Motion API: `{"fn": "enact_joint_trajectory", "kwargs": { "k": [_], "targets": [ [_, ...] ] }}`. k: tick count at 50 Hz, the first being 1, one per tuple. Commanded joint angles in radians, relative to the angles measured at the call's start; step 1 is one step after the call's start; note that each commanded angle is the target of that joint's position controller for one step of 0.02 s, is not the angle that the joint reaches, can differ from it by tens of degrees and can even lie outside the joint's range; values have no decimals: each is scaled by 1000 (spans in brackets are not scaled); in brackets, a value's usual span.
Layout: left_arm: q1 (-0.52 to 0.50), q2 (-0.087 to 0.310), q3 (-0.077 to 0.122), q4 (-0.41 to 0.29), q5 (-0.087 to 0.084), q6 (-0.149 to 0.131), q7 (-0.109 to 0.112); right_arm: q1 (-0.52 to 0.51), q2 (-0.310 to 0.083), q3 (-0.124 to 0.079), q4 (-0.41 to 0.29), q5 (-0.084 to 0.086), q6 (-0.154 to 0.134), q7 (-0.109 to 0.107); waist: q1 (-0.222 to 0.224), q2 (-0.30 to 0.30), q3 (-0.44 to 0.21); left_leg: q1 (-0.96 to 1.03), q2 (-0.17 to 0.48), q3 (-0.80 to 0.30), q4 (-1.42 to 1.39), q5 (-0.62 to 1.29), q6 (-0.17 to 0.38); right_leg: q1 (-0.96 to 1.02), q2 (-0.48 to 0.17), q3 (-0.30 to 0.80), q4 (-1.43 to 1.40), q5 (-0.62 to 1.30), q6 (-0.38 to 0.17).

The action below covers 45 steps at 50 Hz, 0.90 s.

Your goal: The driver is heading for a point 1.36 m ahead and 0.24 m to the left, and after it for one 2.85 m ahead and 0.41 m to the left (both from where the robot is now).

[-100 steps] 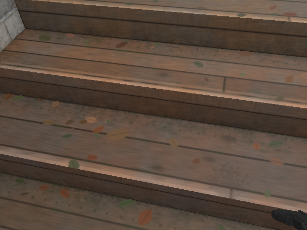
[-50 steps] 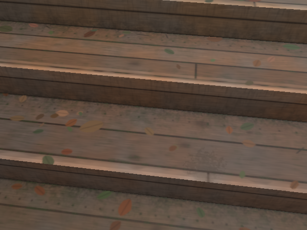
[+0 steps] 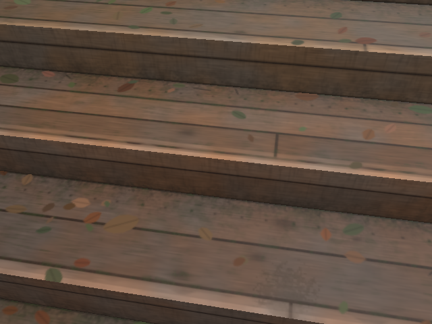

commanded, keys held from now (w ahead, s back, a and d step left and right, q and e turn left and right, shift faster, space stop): w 0.48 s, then w+q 0.52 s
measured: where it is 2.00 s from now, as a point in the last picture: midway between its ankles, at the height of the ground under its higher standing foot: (180, 49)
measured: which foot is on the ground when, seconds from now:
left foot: up 0.00-0.18, down 0.20-0.76, up 0.78-1.00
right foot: down 0.00-0.22, up 0.24-0.70, down 0.72-1.00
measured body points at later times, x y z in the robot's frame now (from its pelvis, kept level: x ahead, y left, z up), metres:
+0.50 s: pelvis +0.27 +0.01 +0.15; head +0.27 +0.01 +0.60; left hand +0.41 +0.23 +0.03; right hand +0.16 -0.19 +0.00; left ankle +0.25 +0.09 -0.57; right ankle +0.31 -0.13 -0.28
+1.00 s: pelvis +0.55 -0.04 +0.30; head +0.55 -0.04 +0.75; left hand +0.46 +0.17 +0.14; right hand +0.72 -0.25 +0.17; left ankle +0.57 +0.12 -0.21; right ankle +0.54 -0.14 -0.41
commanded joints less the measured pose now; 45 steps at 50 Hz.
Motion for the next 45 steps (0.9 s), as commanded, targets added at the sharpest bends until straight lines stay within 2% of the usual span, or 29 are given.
{"fn": "enact_joint_trajectory", "kwargs": {
  "k": [1, 3, 4, 5, 6, 8, 9, 10, 11, 12, 13, 14, 16, 18, 20, 21, 23, 28, 31, 33, 35, 36, 37, 38, 39, 40, 41, 43, 45],
  "targets": [
    [-143, -35, -47, -46, 31, -11, 15, -209, 97, 71, -196, 21, 10, -1, -103, -84, 184, -422, 94, 30, 177, -5, 71, -192, -283, 169, -287, 43, -207],
    [-115, 16, -47, -43, 47, -49, 22, -304, 53, 81, -246, 56, 18, -21, -83, 6, 145, -237, 146, 116, -234, 171, 26, -328, -201, 74, -341, 91, -148],
    [6, 20, -50, -28, 29, -63, 31, -393, 37, 80, -274, 44, 26, -25, -23, -57, 119, -154, 150, 179, -330, 252, -17, -355, -179, 80, -374, 136, -154],
    [-35, 49, -47, -42, -21, -53, 7, -551, 48, 99, -338, 20, 45, -14, -35, -84, 139, 156, 134, 242, -552, 85, -75, -585, -219, 86, -542, 232, -183],
    [1, 102, -40, -56, -62, -69, -9, -557, 74, 99, -340, 7, 55, 6, -60, -204, 134, 331, 46, 323, -542, -17, -147, -608, -246, 113, -503, 652, -238],
    [43, 260, -4, -38, -64, -85, -47, -421, 49, 92, -288, 27, 89, 37, -118, -262, 94, 238, -20, 346, -727, 16, -164, -175, -308, 63, -299, 1533, -263],
    [31, 281, 13, -35, -75, -83, -54, -346, 30, 83, -262, 20, 88, 44, -132, -252, 64, 216, -49, 338, -894, -23, -148, 30, -333, 58, -201, 1706, -247],
    [54, 296, 29, -18, -55, -79, -61, -263, -1, 69, -246, 18, 73, 32, -138, -269, -31, 357, -58, 301, -954, 9, -116, 97, -324, 19, -73, 1859, -211],
    [153, 223, 27, 3, -3, -81, -73, -76, -43, 53, -174, 14, 65, 11, -151, -152, -207, 774, 1, 106, -928, 244, -34, -162, -277, 65, 161, 1757, -148],
    [150, 192, 28, -27, 9, -72, -84, 91, -98, 34, -100, 27, 68, -7, -206, -27, -294, 1027, 74, -207, -1164, 5, 31, -421, -175, 134, 349, 1363, -134],
    [54, 87, 26, -35, -3, -53, -90, 338, -147, 9, 2, -13, 58, -34, -277, 147, -242, 1104, 223, -577, -1471, -132, 110, -647, -19, 210, 723, 428, -96],
    [-77, 98, 49, -58, -67, -40, -88, 430, -179, -14, 38, -39, 29, -48, -299, 143, -120, 880, 301, -806, -1636, -337, 117, -764, 24, 351, 1303, 379, -84],
    [-262, 67, 51, -144, -70, -44, -53, 222, -67, 5, 98, -9, -13, -40, -178, 42, 15, 674, 286, -657, -1634, -306, 72, -945, 35, 360, 1650, 416, -147],
    [-323, 28, 26, -201, -61, -20, -28, 36, 119, 60, 123, -16, -18, -15, -42, -120, -15, 605, 269, -397, -1643, -46, 11, -1024, 0, 353, 1664, 448, -233],
    [-280, 5, 10, -205, -59, 23, -21, -33, 158, 70, 133, -15, -44, -21, 41, -68, 8, 551, 209, -147, -1689, 119, -40, -1055, -48, 268, 1629, 393, -239],
    [-291, 8, 4, -211, -75, 33, -25, -35, 135, 59, 137, -17, -54, -21, 54, -46, 33, 502, 193, -57, -1724, 114, -50, -1044, -72, 209, 1623, 313, -227],
    [-394, 11, -10, -248, -94, 26, -28, 53, 115, 65, 152, -68, -70, -31, 29, 47, 54, 454, 164, -12, -1780, 76, -47, -1094, -80, 117, 1790, 235, -219],
    [-742, 72, -44, -415, -85, 6, 8, 401, 71, 85, 268, -108, -60, -20, -95, -43, 61, 795, 213, -102, -1800, 69, -81, -1405, -176, 88, 1483, 234, -214],
    [-959, 44, -62, -495, -69, 53, 6, 381, 50, 90, 200, -39, -63, 18, -135, 61, 87, 459, 233, -68, -1999, 161, -19, -935, -166, -53, 1120, 74, -100],
    [-818, 17, -59, -459, -72, 66, -26, 328, -49, 75, 150, 9, -85, 39, -51, 153, 52, 488, 271, -35, -1932, 725, 21, -689, -65, -113, 1095, 39, -47],
    [-794, 89, -29, -458, -87, 46, -29, 360, -143, 38, 150, 24, -110, 37, -22, 141, -6, 818, 284, -25, -1784, 1389, -7, -624, 16, -142, 784, -70, -54],
    [-709, 129, -10, -451, -97, 27, -18, 328, -179, 13, 149, 11, -113, 42, 14, 177, -72, 896, 279, -1, -1660, 1584, -51, -492, 24, -97, 673, -26, -84],
    [-484, 169, 8, -391, -70, 17, 3, 352, -106, 9, 147, -16, -118, 40, 53, 31, -282, 679, 235, -6, -1364, 1459, -129, -70, -105, 110, 701, 498, -195],
    [-242, 231, 27, -340, -59, 15, 28, 392, 23, 37, 114, -28, -117, 49, 112, -224, -455, 293, 78, -55, -1084, 762, -152, 293, -288, 602, 346, 269, -338],
    [-75, 285, 52, -284, -32, 21, 44, 292, 36, 21, 139, 15, -91, 62, 187, -322, -329, 94, 0, -183, -592, 282, -161, 161, -418, 1006, 54, -149, -361],
    [-130, 286, 56, -246, -45, -7, 53, 206, 20, -2, 131, 41, -85, 54, 154, -249, -102, -30, 22, -225, -285, 372, -155, -69, -386, 932, 35, -384, -277],
    [-239, 256, 61, -222, -71, -24, 43, 202, 29, -9, 150, 30, -86, 35, 70, -201, -14, -44, 50, -172, -181, 379, -156, -217, -382, 747, 70, -315, -259],
    [-358, 39, 25, -175, -84, -22, 33, 102, 56, 0, 90, 5, -74, 6, -28, 9, -25, -64, 62, -147, -130, 355, -103, -273, -381, 502, 79, -24, -224],
    [-451, -67, -1, -155, -78, -21, 42, 88, 124, 20, 81, 15, -38, 11, -105, -32, -4, -102, 75, -179, -121, 324, -38, -326, -341, 352, 5, 92, -168]
  ]
}}
Keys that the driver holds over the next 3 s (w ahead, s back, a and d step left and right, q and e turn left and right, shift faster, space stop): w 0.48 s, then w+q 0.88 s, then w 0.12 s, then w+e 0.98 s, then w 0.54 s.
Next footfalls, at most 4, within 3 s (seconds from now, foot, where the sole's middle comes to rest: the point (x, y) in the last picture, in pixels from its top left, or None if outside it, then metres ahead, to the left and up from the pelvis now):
0.20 left None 0.29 0.10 -0.61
0.72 right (298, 268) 0.58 -0.14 -0.45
1.32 left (170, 132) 0.91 0.22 -0.29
1.88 right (200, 18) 1.27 0.16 -0.13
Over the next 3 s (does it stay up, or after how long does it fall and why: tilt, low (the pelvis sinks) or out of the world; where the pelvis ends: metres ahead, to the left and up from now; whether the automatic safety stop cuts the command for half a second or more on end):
stays up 1.69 0.34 0.80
